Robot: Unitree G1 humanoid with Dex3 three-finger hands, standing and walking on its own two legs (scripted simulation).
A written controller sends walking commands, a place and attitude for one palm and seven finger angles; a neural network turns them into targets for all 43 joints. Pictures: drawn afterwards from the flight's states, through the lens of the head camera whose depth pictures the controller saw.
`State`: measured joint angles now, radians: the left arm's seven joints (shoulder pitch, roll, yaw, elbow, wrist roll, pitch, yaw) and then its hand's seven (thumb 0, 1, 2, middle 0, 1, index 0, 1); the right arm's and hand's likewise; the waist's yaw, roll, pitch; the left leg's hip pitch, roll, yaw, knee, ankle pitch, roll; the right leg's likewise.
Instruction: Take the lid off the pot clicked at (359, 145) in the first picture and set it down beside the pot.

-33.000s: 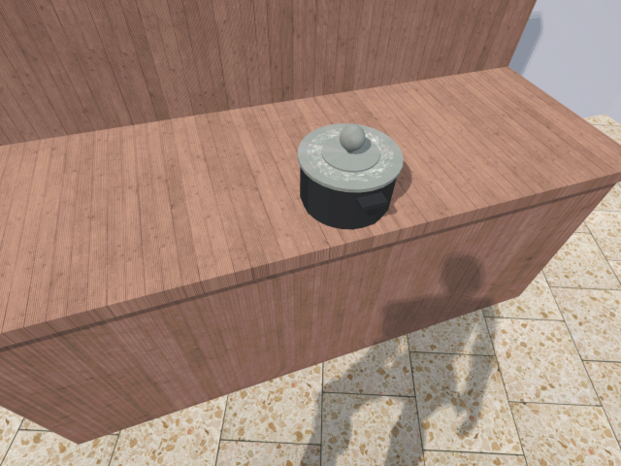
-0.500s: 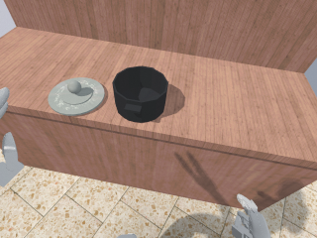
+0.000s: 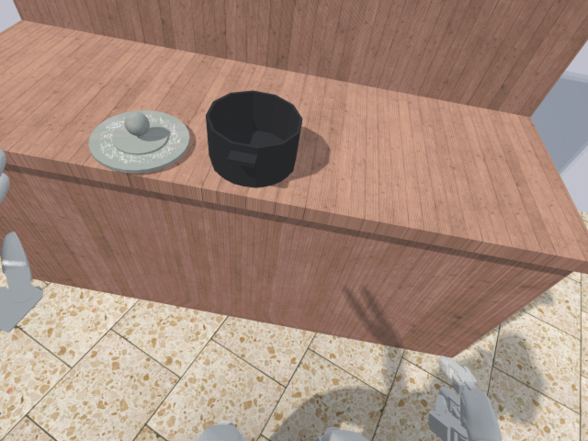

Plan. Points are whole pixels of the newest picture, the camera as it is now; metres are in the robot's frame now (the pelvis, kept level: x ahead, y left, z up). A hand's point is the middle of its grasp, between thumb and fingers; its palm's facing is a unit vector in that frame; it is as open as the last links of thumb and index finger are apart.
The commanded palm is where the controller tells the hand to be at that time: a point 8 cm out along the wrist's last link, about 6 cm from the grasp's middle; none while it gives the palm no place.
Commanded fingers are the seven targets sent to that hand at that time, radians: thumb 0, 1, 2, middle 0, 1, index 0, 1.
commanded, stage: stop stepping back and stand still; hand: left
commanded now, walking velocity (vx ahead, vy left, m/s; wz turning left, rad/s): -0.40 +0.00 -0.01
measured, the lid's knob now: (137, 123) +0.70 +0.36 -0.02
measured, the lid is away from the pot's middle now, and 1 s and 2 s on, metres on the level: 0.25 0.25 0.25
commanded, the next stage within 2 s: let the arm hang, fingers relaxed in 2.00 s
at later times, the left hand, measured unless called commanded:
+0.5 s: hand out of the picture +0.09 +0.27 +0.17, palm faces +0.39 -0.85 -0.36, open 7.4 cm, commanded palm +0.02 +0.29 +0.20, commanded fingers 0.00 0.90 0.90 -0.20 -0.30 -0.20 -0.30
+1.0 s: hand out of the picture +0.11 +0.28 +0.04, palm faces +0.21 -0.92 -0.32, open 7.4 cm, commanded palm none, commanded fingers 0.00 0.90 0.90 -0.20 -0.30 -0.20 -0.30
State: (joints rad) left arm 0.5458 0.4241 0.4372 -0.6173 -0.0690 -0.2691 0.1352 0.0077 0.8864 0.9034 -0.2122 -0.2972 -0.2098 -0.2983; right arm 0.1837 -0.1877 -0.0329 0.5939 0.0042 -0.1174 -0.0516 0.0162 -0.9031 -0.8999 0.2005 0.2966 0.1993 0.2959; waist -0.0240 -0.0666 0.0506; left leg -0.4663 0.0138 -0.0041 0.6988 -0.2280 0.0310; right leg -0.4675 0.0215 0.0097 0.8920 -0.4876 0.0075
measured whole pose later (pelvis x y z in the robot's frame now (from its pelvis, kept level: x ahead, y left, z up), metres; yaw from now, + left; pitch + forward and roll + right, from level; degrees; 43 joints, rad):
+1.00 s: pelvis -0.13 +0.05 +0.02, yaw +3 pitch +0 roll -3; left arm 0.26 0.29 0.19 0.07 0.04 -0.02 0.03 0.00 0.90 0.90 -0.20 -0.29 -0.20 -0.30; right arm 0.24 -0.17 -0.01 0.69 -0.03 -0.07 0.00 0.01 -0.90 -0.90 0.21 0.30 0.20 0.30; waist -0.06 0.01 -0.05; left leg -0.33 -0.02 -0.03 0.58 -0.25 0.06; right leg -0.52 0.02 0.03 1.06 -0.51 0.02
